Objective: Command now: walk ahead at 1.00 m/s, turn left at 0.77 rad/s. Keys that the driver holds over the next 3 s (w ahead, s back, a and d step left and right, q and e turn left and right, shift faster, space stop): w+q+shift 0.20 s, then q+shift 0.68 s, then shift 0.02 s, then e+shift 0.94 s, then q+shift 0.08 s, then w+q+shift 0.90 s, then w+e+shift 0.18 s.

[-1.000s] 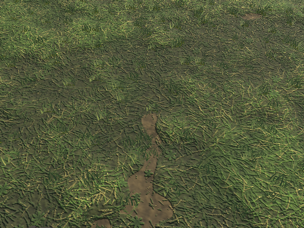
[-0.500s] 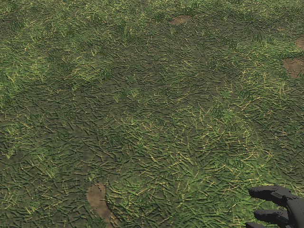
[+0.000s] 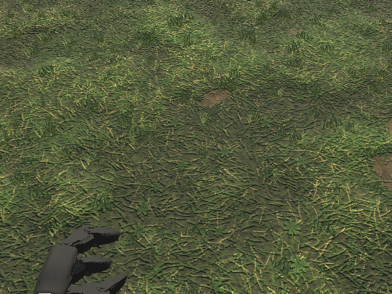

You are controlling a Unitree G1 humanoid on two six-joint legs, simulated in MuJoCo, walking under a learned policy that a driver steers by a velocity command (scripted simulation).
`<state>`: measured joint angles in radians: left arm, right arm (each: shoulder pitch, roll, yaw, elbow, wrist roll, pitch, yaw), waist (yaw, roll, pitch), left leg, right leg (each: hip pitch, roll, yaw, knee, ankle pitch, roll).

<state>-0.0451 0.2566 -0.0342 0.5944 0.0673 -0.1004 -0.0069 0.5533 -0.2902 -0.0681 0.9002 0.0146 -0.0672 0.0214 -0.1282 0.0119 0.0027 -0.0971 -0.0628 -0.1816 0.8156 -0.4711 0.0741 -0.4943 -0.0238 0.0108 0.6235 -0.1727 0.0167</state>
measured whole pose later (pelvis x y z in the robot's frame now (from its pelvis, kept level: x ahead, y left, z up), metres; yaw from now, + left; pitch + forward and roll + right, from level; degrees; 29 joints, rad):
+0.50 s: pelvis +0.40 +0.05 +0.00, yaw +28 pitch +0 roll +0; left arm 0.18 0.26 0.00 0.67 0.00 -0.10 0.03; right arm 0.15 -0.34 -0.05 0.63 0.01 -0.02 0.04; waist 0.02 0.03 0.13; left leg -0.44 -0.20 0.00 0.57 -0.13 0.17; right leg -0.44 -0.01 0.13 1.40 -0.47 0.08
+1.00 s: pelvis +0.59 +0.04 +0.01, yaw +55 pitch +0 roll -1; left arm 0.12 0.24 0.04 0.62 0.03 0.01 0.04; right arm 0.17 -0.34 -0.07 0.61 0.01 0.06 -0.03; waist 0.02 0.01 0.08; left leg -0.53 -0.03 -0.08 1.13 -0.46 -0.08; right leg -0.38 0.02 0.02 0.46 -0.09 -0.02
